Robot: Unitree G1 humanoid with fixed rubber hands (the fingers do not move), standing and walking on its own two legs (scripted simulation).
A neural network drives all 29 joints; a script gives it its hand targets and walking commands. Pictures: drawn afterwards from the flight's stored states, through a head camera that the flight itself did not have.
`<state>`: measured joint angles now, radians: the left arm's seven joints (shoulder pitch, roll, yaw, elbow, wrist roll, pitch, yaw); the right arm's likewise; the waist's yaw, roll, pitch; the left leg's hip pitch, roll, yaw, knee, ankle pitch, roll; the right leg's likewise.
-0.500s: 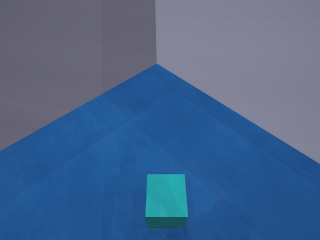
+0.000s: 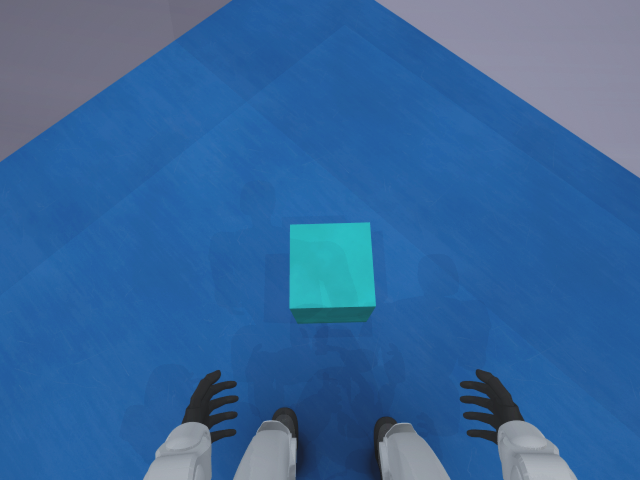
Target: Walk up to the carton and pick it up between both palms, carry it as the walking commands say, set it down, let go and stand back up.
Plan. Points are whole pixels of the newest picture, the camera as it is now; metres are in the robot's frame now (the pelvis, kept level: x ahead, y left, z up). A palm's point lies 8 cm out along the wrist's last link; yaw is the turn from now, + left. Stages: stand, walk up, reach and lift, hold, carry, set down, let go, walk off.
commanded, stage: reach and lift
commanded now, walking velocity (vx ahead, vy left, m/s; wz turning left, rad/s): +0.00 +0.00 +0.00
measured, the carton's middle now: (331, 277) +0.50 +0.00 -0.61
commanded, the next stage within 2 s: none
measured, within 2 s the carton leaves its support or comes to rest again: neither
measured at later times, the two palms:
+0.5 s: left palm (203, 327) +0.31 +0.19 -0.15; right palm (466, 312) +0.32 -0.19 -0.15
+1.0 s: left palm (227, 233) +0.48 +0.18 -0.21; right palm (453, 230) +0.48 -0.21 -0.22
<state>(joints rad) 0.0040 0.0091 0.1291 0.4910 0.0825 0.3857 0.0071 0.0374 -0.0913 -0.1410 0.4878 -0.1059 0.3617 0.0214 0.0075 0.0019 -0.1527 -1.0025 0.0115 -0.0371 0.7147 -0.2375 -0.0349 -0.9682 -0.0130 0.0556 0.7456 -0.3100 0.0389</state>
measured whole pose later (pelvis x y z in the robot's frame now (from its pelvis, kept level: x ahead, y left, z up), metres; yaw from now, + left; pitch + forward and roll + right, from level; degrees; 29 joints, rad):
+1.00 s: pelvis -0.07 +0.00 -0.06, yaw -3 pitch +32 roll +0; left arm -1.33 0.35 0.24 0.59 -0.12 0.37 0.13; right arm -1.37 -0.45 -0.14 0.69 0.16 0.34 -0.01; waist 0.03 0.00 0.53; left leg -1.31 0.00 -0.05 1.04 -0.29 -0.05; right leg -1.29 0.04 0.10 1.07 -0.34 0.05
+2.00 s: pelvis -0.12 -0.01 -0.27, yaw -1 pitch +35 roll +2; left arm -1.76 0.46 0.27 1.07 -0.13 0.25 0.07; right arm -1.83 -0.47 -0.08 1.11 0.15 0.29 -0.10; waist 0.02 -0.01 0.52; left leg -2.00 -0.06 -0.08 1.85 -0.47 -0.12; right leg -2.00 0.08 0.11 1.91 -0.53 0.07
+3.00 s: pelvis -0.08 +0.00 -0.37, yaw -3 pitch +34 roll +2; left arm -1.61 0.34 0.20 1.08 -0.18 0.12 0.14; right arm -1.65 -0.44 -0.04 1.13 0.18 0.15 -0.08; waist 0.04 -0.01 0.52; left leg -2.20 -0.03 -0.05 2.25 -0.64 -0.08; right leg -2.19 0.07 0.10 2.29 -0.69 0.08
